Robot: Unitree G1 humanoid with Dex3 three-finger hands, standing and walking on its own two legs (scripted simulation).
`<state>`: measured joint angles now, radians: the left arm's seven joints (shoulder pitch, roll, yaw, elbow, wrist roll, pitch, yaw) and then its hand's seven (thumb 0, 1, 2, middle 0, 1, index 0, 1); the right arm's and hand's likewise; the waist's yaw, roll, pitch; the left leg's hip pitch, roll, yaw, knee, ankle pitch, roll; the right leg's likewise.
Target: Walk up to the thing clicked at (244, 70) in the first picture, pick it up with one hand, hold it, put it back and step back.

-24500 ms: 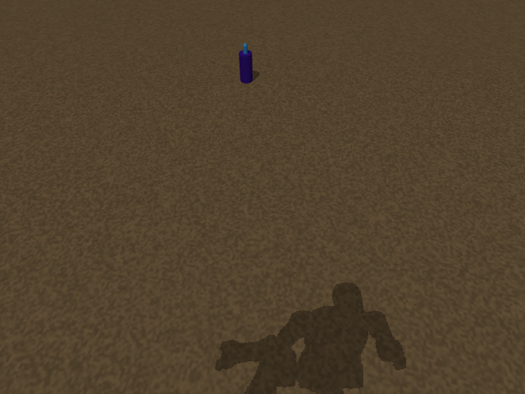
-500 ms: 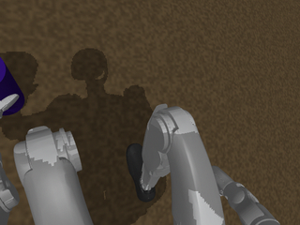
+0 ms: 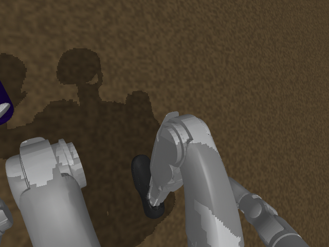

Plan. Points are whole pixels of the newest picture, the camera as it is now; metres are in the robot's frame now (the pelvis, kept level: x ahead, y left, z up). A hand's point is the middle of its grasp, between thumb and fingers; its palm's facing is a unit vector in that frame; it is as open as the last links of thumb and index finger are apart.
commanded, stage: loosen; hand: left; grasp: from the side
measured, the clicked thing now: out of the picture +0.43 +0.28 -0.16
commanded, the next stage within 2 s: open in 0.08 s
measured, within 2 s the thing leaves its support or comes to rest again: rests again in 0.66 s
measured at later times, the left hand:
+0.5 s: hand out of the picture +0.44 +0.29 -0.15, palm faces +0.35 -0.94 +0.01, open 14.8 cm
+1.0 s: hand out of the picture +0.41 +0.35 -0.08, palm faces +0.36 -0.93 -0.04, open 17.6 cm
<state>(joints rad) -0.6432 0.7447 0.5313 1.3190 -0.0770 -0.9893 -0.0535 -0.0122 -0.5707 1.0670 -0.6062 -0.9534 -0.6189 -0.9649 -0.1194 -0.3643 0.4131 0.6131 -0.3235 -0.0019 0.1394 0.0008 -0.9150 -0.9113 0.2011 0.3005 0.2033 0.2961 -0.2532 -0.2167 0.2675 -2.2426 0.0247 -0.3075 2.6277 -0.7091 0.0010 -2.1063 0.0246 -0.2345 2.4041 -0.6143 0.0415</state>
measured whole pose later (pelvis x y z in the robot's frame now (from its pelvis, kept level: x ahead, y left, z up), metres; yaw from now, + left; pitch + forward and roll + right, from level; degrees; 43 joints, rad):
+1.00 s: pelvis +0.00 +0.00 +0.01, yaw +1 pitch +20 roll -15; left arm -0.59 0.73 0.53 1.07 -0.16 -0.83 -0.20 -0.01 -0.60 0.07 -0.06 -0.04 -0.07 -0.04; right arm -0.03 -0.35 0.32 0.61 -0.23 0.04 0.12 0.00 -0.89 -0.90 0.20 0.30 0.21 0.30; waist -0.18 -0.15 0.13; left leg -2.25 0.03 -0.27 2.57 -0.70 0.01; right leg -2.12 0.01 -0.21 2.37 -0.62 0.04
